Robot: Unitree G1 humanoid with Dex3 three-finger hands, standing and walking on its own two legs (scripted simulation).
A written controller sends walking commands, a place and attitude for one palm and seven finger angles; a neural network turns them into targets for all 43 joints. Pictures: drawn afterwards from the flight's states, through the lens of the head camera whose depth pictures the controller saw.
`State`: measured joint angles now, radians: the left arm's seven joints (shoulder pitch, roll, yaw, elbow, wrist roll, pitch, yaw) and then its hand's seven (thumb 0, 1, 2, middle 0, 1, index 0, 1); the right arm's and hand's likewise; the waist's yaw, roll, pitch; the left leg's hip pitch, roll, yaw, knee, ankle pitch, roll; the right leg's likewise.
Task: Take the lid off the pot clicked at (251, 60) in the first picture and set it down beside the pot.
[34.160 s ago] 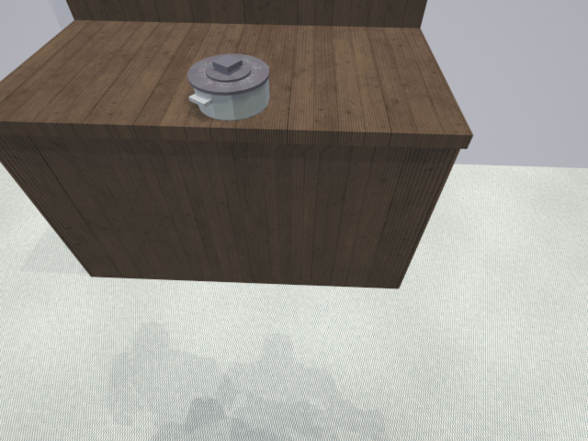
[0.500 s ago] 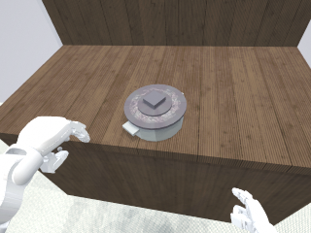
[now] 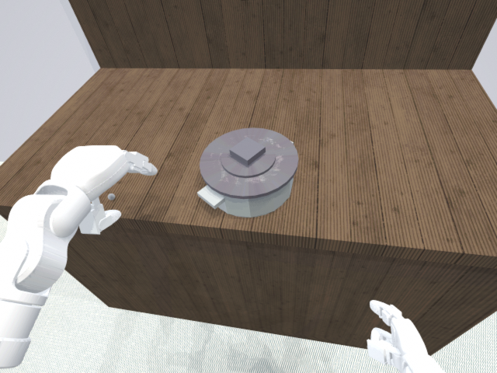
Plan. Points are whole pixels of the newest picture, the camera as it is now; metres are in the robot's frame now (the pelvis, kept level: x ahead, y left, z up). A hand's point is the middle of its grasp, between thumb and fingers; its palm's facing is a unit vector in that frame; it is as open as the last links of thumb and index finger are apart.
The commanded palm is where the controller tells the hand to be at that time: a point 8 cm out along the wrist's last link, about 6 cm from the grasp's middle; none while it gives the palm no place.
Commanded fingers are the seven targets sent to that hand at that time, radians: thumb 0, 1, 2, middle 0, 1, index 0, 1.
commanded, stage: move the open hand above the knob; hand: left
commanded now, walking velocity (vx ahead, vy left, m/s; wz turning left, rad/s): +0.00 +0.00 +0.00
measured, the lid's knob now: (247, 150) +0.50 +0.06 +0.08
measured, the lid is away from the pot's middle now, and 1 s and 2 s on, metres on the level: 0.00 0.00 0.00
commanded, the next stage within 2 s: none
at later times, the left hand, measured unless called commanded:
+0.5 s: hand (160, 164) +0.38 +0.18 +0.16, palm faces -0.12 -0.06 -0.99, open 10.1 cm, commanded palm +0.35 +0.18 +0.22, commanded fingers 0.00 -0.33 1.49 -0.84 -0.08 -0.84 -0.08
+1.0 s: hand (213, 153) +0.42 +0.10 +0.15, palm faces -0.12 -0.03 -0.99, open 10.1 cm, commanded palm +0.40 +0.12 +0.22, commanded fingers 0.00 -0.33 1.49 -0.84 -0.08 -0.84 -0.08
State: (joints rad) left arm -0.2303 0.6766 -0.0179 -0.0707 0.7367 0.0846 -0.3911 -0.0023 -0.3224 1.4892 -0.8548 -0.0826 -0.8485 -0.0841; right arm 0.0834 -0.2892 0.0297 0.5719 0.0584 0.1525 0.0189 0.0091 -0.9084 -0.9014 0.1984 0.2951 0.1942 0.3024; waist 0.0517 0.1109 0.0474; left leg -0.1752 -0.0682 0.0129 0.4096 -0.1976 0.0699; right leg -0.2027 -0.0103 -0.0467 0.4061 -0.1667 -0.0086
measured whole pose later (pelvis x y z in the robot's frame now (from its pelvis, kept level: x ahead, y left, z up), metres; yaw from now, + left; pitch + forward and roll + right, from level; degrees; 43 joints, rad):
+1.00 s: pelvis +0.04 -0.01 +0.00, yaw +0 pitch +2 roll +0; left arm -0.55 0.48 -0.36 0.02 0.82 0.23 -0.32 0.00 -0.32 1.49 -0.86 -0.08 -0.85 -0.08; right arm 0.06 -0.27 0.04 0.58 0.07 0.21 0.07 0.01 -0.91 -0.90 0.20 0.29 0.19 0.30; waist 0.02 0.11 0.00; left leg -0.22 -0.07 0.01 0.44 -0.26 0.06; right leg -0.26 -0.01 -0.04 0.48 -0.25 -0.02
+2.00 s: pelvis +0.04 -0.01 +0.00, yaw -1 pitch +4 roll +1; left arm -0.89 0.32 -0.38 0.49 0.82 0.31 -0.25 0.00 -0.32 1.49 -0.86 -0.08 -0.85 -0.08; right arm 0.10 -0.27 0.03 0.65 0.09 0.23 0.05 0.01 -0.91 -0.90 0.20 0.29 0.19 0.30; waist -0.02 0.09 -0.04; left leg -0.24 -0.07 0.03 0.42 -0.25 0.06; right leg -0.30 -0.01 -0.03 0.48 -0.25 -0.02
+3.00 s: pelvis +0.04 -0.02 +0.00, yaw -1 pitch +4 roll +1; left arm -0.82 0.33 -0.39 0.40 0.83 0.32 -0.25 0.00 -0.32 1.49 -0.85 -0.08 -0.85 -0.08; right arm 0.07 -0.26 0.04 0.62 0.09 0.28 0.07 0.01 -0.91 -0.90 0.20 0.29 0.19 0.30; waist 0.00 0.10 -0.05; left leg -0.25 -0.06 0.02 0.43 -0.25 0.05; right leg -0.31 0.00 -0.04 0.48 -0.25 -0.03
